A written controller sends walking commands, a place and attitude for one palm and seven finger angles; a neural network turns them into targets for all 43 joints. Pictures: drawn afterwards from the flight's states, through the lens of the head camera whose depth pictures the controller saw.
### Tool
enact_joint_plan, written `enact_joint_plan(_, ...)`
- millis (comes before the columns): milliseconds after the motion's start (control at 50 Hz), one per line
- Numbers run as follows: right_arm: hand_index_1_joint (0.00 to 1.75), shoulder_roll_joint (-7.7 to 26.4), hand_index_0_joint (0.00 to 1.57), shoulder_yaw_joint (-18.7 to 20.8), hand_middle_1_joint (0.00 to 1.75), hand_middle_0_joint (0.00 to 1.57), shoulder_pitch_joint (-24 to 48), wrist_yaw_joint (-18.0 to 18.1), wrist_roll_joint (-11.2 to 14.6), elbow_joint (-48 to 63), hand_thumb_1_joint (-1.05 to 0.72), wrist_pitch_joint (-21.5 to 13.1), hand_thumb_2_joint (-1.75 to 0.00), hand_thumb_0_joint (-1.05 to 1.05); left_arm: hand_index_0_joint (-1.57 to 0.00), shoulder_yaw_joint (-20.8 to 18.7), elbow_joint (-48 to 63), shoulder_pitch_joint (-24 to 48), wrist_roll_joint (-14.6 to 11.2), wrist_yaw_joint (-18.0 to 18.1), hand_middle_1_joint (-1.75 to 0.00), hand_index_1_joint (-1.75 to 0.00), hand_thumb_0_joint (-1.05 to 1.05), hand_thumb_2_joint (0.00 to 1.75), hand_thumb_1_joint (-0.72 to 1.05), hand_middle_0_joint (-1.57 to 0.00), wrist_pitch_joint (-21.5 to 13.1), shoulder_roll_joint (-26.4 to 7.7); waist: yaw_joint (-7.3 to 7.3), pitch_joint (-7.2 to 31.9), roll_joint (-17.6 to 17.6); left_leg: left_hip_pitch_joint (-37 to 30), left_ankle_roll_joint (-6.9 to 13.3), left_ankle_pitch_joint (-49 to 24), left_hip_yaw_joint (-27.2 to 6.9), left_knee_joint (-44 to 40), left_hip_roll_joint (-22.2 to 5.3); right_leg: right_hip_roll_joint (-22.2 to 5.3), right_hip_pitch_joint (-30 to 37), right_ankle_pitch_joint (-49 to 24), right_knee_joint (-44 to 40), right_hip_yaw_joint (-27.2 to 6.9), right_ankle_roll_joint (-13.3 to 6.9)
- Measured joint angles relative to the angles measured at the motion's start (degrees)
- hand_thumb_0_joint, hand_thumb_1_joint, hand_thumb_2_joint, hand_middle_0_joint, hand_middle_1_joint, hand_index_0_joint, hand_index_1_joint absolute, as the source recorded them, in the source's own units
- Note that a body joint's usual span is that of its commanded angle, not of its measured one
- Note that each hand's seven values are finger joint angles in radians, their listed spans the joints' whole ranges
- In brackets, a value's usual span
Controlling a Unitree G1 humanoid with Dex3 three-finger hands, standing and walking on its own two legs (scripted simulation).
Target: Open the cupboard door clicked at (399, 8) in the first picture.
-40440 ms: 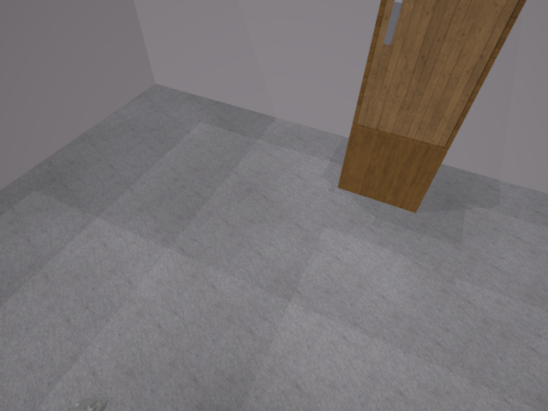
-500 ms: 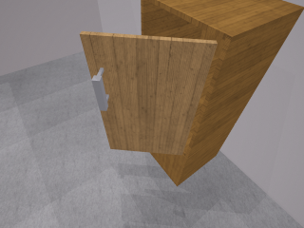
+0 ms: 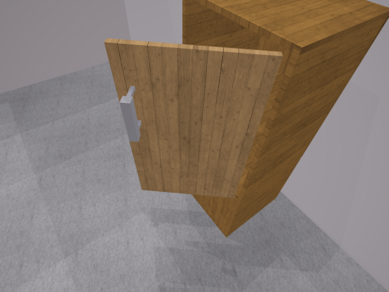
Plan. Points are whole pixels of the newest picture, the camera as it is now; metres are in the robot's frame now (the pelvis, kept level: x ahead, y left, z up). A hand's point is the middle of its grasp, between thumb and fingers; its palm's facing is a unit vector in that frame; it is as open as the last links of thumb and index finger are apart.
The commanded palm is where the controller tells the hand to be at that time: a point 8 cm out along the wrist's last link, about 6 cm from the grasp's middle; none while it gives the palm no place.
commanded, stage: shuffle to correct the standing spot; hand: left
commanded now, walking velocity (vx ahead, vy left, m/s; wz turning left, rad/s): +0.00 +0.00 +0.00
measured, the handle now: (133, 114) +0.49 +0.19 +0.08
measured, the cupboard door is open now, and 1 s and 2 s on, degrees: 49 49 49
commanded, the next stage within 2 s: come to a stop and stand still in 0.22 s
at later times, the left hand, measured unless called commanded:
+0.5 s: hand out of the picture +0.00 +0.19 -0.18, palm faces -0.02 -0.97 -0.22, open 7.4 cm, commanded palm none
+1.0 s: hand out of the picture -0.02 +0.19 -0.18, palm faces +0.01 -0.98 -0.20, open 7.4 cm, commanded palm none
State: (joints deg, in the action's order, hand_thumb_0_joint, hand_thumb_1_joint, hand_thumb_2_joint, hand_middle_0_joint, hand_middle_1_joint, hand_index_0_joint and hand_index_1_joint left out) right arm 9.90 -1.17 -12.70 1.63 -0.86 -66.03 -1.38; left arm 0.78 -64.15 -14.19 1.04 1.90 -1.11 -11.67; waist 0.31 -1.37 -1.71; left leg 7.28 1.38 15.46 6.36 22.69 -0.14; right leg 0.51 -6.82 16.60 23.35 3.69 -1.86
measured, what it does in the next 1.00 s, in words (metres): stands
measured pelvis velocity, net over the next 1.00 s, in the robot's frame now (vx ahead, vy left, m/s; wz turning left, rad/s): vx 0.00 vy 0.03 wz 0.00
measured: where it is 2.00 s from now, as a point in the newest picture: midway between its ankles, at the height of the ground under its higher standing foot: outside the picture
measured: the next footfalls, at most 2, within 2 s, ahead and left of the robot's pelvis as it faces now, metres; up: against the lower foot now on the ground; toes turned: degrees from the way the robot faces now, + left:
none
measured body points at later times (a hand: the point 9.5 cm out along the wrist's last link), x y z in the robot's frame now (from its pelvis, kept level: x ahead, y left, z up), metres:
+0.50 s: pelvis -0.04 +0.00 +0.00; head -0.02 +0.01 +0.45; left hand +0.00 +0.24 -0.16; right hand +0.00 -0.23 -0.16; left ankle -0.04 +0.10 -0.74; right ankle -0.05 -0.09 -0.74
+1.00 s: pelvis +0.00 +0.03 -0.01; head +0.02 +0.02 +0.44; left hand -0.01 +0.25 -0.17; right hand -0.02 -0.16 -0.18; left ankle -0.04 +0.10 -0.74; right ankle -0.05 -0.09 -0.74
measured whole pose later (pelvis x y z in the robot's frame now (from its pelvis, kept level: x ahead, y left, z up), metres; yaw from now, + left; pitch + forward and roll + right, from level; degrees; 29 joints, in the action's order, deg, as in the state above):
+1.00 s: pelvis +0.00 +0.03 -0.01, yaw +0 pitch +0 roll -1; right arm 6.9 -1.7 -18.4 2.1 -1.4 -63.5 -1.5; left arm 1.6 -64.6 -17.1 0.6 3.2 -1.4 -6.4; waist -0.5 -2.6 2.2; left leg 11.4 4.3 20.4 6.8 31.4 1.6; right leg -1.8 -10.3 20.6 31.0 3.1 0.7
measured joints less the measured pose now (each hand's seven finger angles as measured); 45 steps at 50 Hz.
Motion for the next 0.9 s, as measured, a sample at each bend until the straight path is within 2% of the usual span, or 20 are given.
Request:
enact_joint_plan(200, 0.3, 0.1, 0.2, 0.3, 0.3, 0.2, 0.6, 0.2, 0.1, 0.4, -0.91, -0.2, -0.89, 0.0, -0.2, -0.3, 0.3, 0.1, 0.0, 0.0, -0.3, -0.3, 0.01, 0.9, 0.91, -0.21, 0.1, -0.2, 0.16, -0.2, -0.1, -0.2, 0.3, -0.5, 0.3, -0.7, 0.4, -0.4, -0.2, -0.3, 0.0, -0.3, 0.3)
enact_joint_plan(440, 0.3, -0.7, 0.2, 1.7, 0.3, 0.2, 2.5, -0.1, -0.1, 4.5, -0.91, 1.4, -0.89, 0.0, -0.2, -0.9, 4.3, 1.2, 0.3, 0.5, -0.3, -0.3, 0.01, 0.9, 0.91, -0.2, 1.5, 0.0, -0.1, -1.6, 0.3, 4.0, 0.6, -0.8, 1.3, 3.5, -0.1, -0.3, -5.1, -0.6, 4.8, -1.2, 0.2)
enact_joint_plan(600, 0.3, -0.5, 0.2, 1.1, 0.3, 0.2, -2.0, -1.1, -0.8, 2.2, -0.91, 1.6, -0.89, 0.0, -0.2, -0.6, 3.0, -1.1, 0.4, -0.4, -0.3, -0.3, 0.01, 0.9, 0.91, -0.2, 1.3, 0.6, -0.1, 0.9, 0.4, 4.5, 0.5, -0.1, 0.2, 4.3, -0.5, 0.1, -4.1, -0.3, 3.3, -0.1, -0.2)
enact_joint_plan(700, 0.3, -1.7, 0.2, 0.7, 0.3, 0.2, -5.7, -0.8, -0.7, 0.7, -0.91, 1.2, -0.89, 0.0, -0.2, -0.7, 1.6, -3.6, 0.3, -0.4, -0.3, -0.3, 0.01, 0.9, 0.91, -0.2, 1.5, 1.3, -0.13, 0.8, -0.7, 4.1, 1.0, 1.2, 0.2, 5.6, 0.1, -0.5, -4.0, 0.8, 5.3, -0.2, 0.3)
enact_joint_plan(780, 0.3, -1.6, 0.2, 0.4, 0.3, 0.2, -7.0, -0.9, -0.4, 2.4, -0.91, 1.4, -0.89, 0.0, -0.2, 0.7, 0.4, -4.6, 0.1, 0.6, -0.3, -0.3, 0.01, 0.9, 0.91, -0.2, -0.2, 3.1, -0.96, -0.5, 1.5, 7.1, 1.2, 3.6, -0.6, 9.8, -0.7, 0.1, -5.0, 1.4, 5.7, 0.5, 0.8)
enact_joint_plan(900, 0.3, -2.6, 0.2, -0.2, 0.3, 0.2, -7.2, -0.2, -0.1, 3.4, -0.91, -0.3, -0.89, 0.0, -0.2, 1.1, -1.0, -4.3, -0.3, 0.8, -0.3, -0.3, 0.01, 0.9, 0.91, -0.21, -0.6, 4.7, -1.3, -1.3, 3.2, 6.1, 2.4, 4.8, -0.2, 10.1, 0.7, -1.3, -4.7, 3.3, 7.4, 0.1, 1.8)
